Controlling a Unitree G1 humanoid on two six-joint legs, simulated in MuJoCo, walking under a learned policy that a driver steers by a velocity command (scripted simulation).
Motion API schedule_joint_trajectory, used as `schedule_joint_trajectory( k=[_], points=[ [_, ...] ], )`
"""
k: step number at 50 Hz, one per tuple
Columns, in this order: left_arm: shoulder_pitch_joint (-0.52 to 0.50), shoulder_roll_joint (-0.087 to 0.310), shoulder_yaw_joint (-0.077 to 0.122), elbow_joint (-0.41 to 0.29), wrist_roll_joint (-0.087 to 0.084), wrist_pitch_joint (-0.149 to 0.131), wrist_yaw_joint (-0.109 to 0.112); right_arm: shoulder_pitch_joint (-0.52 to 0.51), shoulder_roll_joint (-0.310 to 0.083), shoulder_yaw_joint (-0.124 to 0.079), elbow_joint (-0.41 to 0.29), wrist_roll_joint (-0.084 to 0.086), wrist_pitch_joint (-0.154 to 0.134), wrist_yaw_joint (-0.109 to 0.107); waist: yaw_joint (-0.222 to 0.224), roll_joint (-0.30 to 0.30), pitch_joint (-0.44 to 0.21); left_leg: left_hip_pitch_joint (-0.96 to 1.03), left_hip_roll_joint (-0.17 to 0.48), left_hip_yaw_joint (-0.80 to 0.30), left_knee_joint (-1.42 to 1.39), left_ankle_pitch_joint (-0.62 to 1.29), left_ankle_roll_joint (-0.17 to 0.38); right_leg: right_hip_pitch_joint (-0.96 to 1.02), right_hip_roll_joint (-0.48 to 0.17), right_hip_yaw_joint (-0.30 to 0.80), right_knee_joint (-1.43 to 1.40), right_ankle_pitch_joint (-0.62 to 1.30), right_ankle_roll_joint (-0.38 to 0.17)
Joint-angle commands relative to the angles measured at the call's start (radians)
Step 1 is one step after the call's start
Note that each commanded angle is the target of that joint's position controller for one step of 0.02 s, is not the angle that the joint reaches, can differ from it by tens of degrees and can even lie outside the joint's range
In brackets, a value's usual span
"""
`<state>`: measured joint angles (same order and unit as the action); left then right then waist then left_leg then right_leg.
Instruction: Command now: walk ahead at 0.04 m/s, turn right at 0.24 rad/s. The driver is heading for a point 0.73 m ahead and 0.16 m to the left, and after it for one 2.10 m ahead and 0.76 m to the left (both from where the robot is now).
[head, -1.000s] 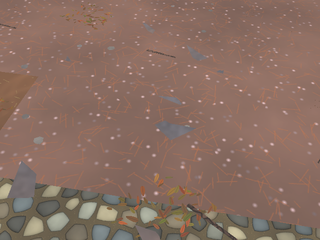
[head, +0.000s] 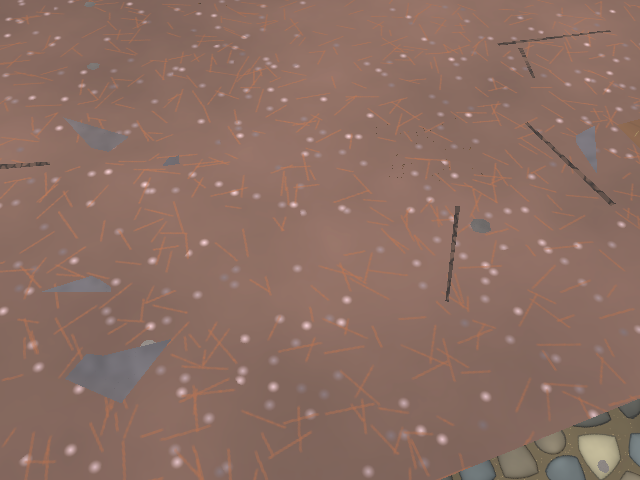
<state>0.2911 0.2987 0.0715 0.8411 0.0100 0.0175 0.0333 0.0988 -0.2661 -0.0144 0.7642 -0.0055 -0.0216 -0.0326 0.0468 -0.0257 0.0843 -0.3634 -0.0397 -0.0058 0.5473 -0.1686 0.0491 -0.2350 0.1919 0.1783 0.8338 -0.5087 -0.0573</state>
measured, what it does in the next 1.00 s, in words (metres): walks ahead: right foot, then left foot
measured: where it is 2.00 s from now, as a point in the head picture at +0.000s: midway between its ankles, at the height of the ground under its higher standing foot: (336, 335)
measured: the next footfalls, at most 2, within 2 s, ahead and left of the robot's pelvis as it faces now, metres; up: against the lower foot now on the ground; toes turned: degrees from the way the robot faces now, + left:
right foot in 0.30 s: +0.01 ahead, -0.10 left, +0.00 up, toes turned +3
left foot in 0.72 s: +0.26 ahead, +0.13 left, +0.00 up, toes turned +3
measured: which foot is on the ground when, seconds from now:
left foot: down 0.00-0.30, up 0.32-0.70, down 0.72-1.00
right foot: up 0.00-0.28, down 0.30-0.74, up 0.76-1.00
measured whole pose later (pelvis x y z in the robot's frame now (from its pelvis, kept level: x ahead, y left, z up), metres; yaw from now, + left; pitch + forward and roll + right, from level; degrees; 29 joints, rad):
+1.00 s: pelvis +0.27 +0.06 +0.02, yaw +0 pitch +0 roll +1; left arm 0.18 0.24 0.04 0.95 0.04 -0.04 -0.04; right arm 0.41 -0.21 -0.03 0.97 -0.01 -0.08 0.01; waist -0.01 -0.04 0.03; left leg -0.03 -0.07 0.08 0.24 -0.21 0.08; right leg -0.61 -0.10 -0.02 0.94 -0.15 -0.05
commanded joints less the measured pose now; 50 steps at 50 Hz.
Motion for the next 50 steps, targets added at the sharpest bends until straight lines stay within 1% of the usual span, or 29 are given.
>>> schedule_joint_trajectory(
  k=[1, 2, 3, 5, 9, 11, 13, 15, 16, 17, 18, 19, 21, 22, 25, 28, 31, 33, 34, 35, 36, 37, 38, 39, 40, 41, 42, 45, 50],
  points=[
    [0.093, 0.103, 0.022, -0.014, 0.025, 0.017, 0.001, 0.085, -0.094, -0.018, -0.037, 0.009, 0.008, 0.002, -0.019, 0.074, -0.168, 0.235, 0.38, -0.389, -0.186, 0.619, 0.248, -0.151, -0.056, -0.005, 0.348, -0.084, 0.044],
    [0.072, 0.089, 0.019, -0.015, 0.015, 0.028, -0.006, 0.039, -0.076, -0.009, -0.042, -0.005, 0.014, 0.002, -0.003, 0.075, -0.13, 0.171, 0.315, -0.311, -0.227, 0.448, 0.197, -0.134, -0.075, -0.01, 0.302, -0.038, 0.055],
    [0.058, 0.079, 0.014, -0.016, 0.011, 0.039, -0.013, 0.023, -0.082, -0.008, -0.038, -0.014, 0.014, 0.0, 0.002, 0.128, -0.107, 0.129, 0.269, -0.258, -0.256, 0.343, 0.17, -0.111, -0.089, -0.019, 0.252, 0.009, 0.067],
    [0.068, 0.061, 0.002, 0.004, 0.006, 0.046, -0.022, 0.027, -0.093, -0.01, -0.02, -0.022, 0.013, 0.004, 0.0, 0.165, -0.114, 0.115, 0.212, -0.191, -0.265, 0.281, 0.147, -0.066, -0.08, -0.066, 0.163, 0.034, 0.084],
    [0.002, 0.036, -0.02, 0.021, 0.003, 0.054, -0.015, 0.079, -0.123, -0.016, 0.023, -0.017, 0.014, 0.01, -0.037, 0.18, -0.124, 0.144, 0.22, -0.215, -0.281, 0.096, 0.151, -0.002, -0.119, -0.127, -0.102, 0.027, 0.08],
    [0.014, 0.042, -0.026, 0.041, 0.007, 0.045, -0.017, 0.119, -0.156, -0.031, 0.045, -0.021, 0.027, 0.021, -0.048, 0.207, -0.136, 0.127, 0.214, -0.256, -0.33, -0.246, 0.147, 0.049, -0.111, -0.175, -0.2, 0.038, 0.059],
    [0.063, 0.042, -0.03, 0.073, 0.012, 0.025, -0.023, 0.123, -0.177, -0.047, 0.057, -0.01, 0.05, 0.026, -0.014, 0.198, -0.097, 0.028, 0.205, -0.27, -0.358, -0.473, 0.125, 0.153, -0.102, -0.226, -0.335, 0.106, 0.016],
    [0.112, 0.046, -0.035, 0.1, 0.023, 0.001, -0.019, 0.086, -0.132, -0.044, 0.046, -0.002, 0.058, 0.025, 0.026, 0.118, -0.021, -0.145, 0.148, -0.224, -0.293, -0.548, 0.056, 0.281, -0.145, -0.15, -0.506, 0.065, -0.056],
    [0.18, 0.11, -0.024, 0.115, 0.034, -0.011, -0.011, 0.023, -0.073, -0.03, 0.007, 0.011, 0.049, 0.029, 0.061, -0.071, -0.019, -0.305, 0.061, -0.111, -0.08, -0.487, 0.005, 0.352, -0.33, 0.124, -0.635, -0.165, -0.122],
    [0.185, 0.17, -0.004, 0.135, 0.015, -0.019, -0.013, -0.063, -0.066, -0.028, -0.035, 0.008, 0.035, 0.033, 0.08, -0.23, 0.071, -0.392, -0.03, 0.04, 0.144, -0.3, -0.019, 0.235, -0.53, 0.419, -0.808, -0.355, -0.193],
    [0.109, 0.125, -0.014, 0.123, 0.024, -0.031, -0.01, -0.066, -0.119, -0.044, -0.025, -0.008, 0.026, 0.035, 0.031, -0.092, 0.139, -0.367, 0.042, -0.036, 0.238, -0.192, -0.012, 0.165, -0.521, 0.38, -0.816, -0.26, -0.192],
    [0.056, 0.111, -0.015, 0.114, 0.014, -0.045, -0.009, 0.005, -0.113, -0.047, 0.002, -0.012, 0.015, 0.047, -0.019, -0.073, 0.1, -0.337, 0.047, -0.04, 0.263, -0.143, -0.013, 0.178, -0.477, 0.311, -0.807, -0.169, -0.17],
    [0.048, 0.098, -0.015, 0.119, 0.003, -0.068, -0.012, 0.057, -0.114, -0.054, 0.032, -0.032, 0.002, 0.065, -0.039, -0.085, 0.048, -0.316, 0.06, -0.008, 0.327, -0.097, -0.024, 0.233, -0.41, 0.182, -0.79, 0.005, -0.147],
    [0.068, 0.08, -0.019, 0.129, 0.001, -0.079, -0.015, 0.057, -0.101, -0.052, 0.037, -0.034, -0.001, 0.071, -0.034, -0.088, 0.028, -0.308, 0.064, 0.009, 0.345, -0.081, -0.031, 0.244, -0.387, 0.134, -0.78, 0.068, -0.144],
    [0.152, 0.058, -0.022, 0.168, 0.004, -0.091, -0.018, -0.034, -0.07, -0.044, 0.004, -0.027, -0.002, 0.076, 0.004, -0.088, 0.042, -0.34, 0.083, 0.038, 0.296, -0.046, -0.051, 0.263, -0.384, 0.085, -0.767, 0.175, -0.155],
    [0.202, 0.073, -0.019, 0.189, 0.011, -0.095, -0.018, -0.118, -0.057, -0.036, -0.03, -0.025, -0.003, 0.079, 0.036, -0.092, 0.055, -0.31, 0.086, 0.058, 0.188, -0.038, -0.055, 0.262, -0.395, 0.059, -0.741, 0.278, -0.16],
    [0.217, 0.093, -0.015, 0.201, 0.015, -0.099, -0.019, -0.148, -0.063, -0.034, -0.054, -0.022, -0.007, 0.078, 0.037, -0.108, 0.056, -0.225, 0.074, 0.077, 0.095, -0.067, -0.028, 0.251, -0.411, 0.035, -0.69, 0.435, -0.149],
    [0.199, 0.105, -0.011, 0.202, 0.013, -0.098, -0.02, -0.098, -0.071, -0.038, -0.049, -0.019, -0.011, 0.07, 0.003, -0.11, 0.042, -0.088, 0.049, 0.098, 0.035, -0.079, 0.0, 0.207, -0.421, 0.017, -0.639, 0.554, -0.128],
    [0.178, 0.112, -0.01, 0.202, 0.01, -0.097, -0.021, -0.023, -0.077, -0.044, -0.026, -0.017, -0.015, 0.062, -0.039, -0.098, 0.018, 0.041, 0.021, 0.111, -0.014, -0.059, 0.015, 0.172, -0.412, -0.005, -0.569, 0.679, -0.111],
    [0.165, 0.108, -0.012, 0.204, 0.005, -0.097, -0.023, 0.111, -0.096, -0.058, 0.023, -0.02, -0.023, 0.05, -0.102, -0.047, -0.047, 0.232, -0.006, 0.117, -0.072, -0.029, 0.033, 0.126, -0.368, -0.06, -0.404, 0.814, -0.087],
    [0.148, 0.093, -0.018, 0.19, 0.002, -0.101, -0.026, 0.287, -0.152, -0.079, 0.071, -0.033, -0.035, 0.034, -0.178, 0.022, -0.162, 0.48, 0.083, 0.013, -0.09, -0.087, 0.067, -0.008, -0.307, -0.122, -0.163, 0.754, -0.058],
    [0.177, -0.013, -0.044, 0.142, -0.018, -0.104, -0.031, 0.442, -0.278, -0.107, 0.092, -0.047, -0.039, 0.026, -0.204, 0.27, -0.3, 0.71, 0.39, -0.442, -0.221, -0.349, 0.152, -0.287, -0.169, -0.218, 0.209, 0.307, -0.003],
    [0.171, 0.052, -0.022, 0.153, 0.007, -0.104, -0.03, 0.417, -0.257, -0.1, 0.108, -0.024, -0.032, 0.035, -0.168, 0.227, -0.276, 0.613, 0.454, -0.685, -0.342, -0.364, 0.194, -0.381, -0.137, -0.118, 0.358, 0.015, -0.024],
    [0.122, 0.062, -0.013, 0.141, 0.015, -0.099, -0.035, 0.294, -0.198, -0.085, 0.089, -0.014, -0.03, 0.041, -0.104, 0.145, -0.131, 0.483, 0.424, -0.553, -0.333, -0.387, 0.187, -0.42, -0.212, -0.099, 0.412, 0.086, -0.046],
    [0.084, 0.042, -0.018, 0.136, 0.015, -0.102, -0.046, 0.208, -0.128, -0.068, 0.071, -0.011, -0.036, 0.048, -0.08, 0.084, -0.058, 0.362, 0.373, -0.435, -0.358, -0.297, 0.177, -0.402, -0.251, -0.11, 0.378, 0.172, -0.048],
    [0.071, 0.019, -0.02, 0.135, 0.012, -0.099, -0.052, 0.167, -0.094, -0.057, 0.067, -0.013, -0.043, 0.05, -0.053, 0.086, -0.027, 0.29, 0.32, -0.335, -0.384, -0.208, 0.154, -0.369, -0.276, -0.125, 0.328, 0.214, -0.044],
    [0.078, 0.011, -0.021, 0.137, 0.023, -0.089, -0.055, 0.162, -0.072, -0.049, 0.078, -0.012, -0.051, 0.049, -0.032, 0.108, -0.014, 0.243, 0.285, -0.267, -0.399, -0.112, 0.141, -0.334, -0.29, -0.134, 0.295, 0.23, -0.034],
    [0.047, -0.006, -0.021, 0.125, 0.028, -0.068, -0.07, 0.23, -0.067, -0.046, 0.123, -0.007, -0.073, 0.045, -0.015, 0.107, -0.02, 0.239, 0.257, -0.164, -0.417, 0.106, 0.155, -0.343, -0.291, -0.169, 0.255, 0.284, -0.01],
    [-0.184, -0.031, -0.033, 0.041, 0.026, -0.066, -0.079, 0.316, -0.055, -0.038, 0.173, -0.004, -0.078, 0.042, -0.048, 0.085, 0.03, 0.264, 0.218, -0.062, -0.439, 0.245, 0.159, -0.43, -0.291, -0.22, 0.005, 0.438, 0.028]
  ],
)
